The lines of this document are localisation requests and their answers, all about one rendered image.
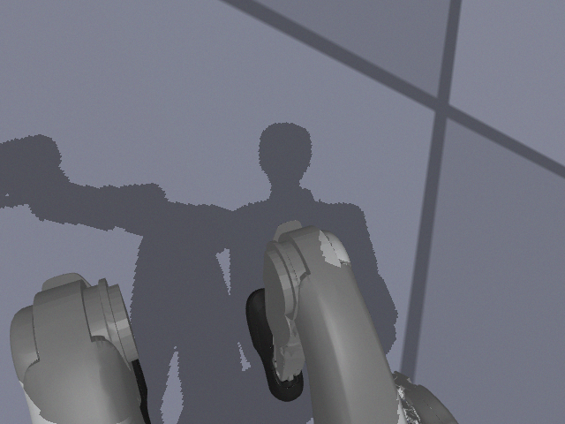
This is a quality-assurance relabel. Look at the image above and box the right robot hand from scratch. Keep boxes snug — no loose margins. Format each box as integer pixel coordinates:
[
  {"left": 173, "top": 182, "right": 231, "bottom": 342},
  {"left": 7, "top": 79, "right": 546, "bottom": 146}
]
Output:
[{"left": 392, "top": 371, "right": 458, "bottom": 424}]

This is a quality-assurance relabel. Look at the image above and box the left robot foot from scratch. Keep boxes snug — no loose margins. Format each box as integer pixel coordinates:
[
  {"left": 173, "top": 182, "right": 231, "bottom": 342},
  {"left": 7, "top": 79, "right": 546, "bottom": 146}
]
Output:
[{"left": 132, "top": 360, "right": 151, "bottom": 424}]

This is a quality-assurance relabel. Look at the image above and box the right robot foot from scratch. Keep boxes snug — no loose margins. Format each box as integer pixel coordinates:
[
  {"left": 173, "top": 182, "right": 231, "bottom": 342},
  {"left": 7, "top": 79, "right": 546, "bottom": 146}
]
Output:
[{"left": 245, "top": 288, "right": 304, "bottom": 402}]

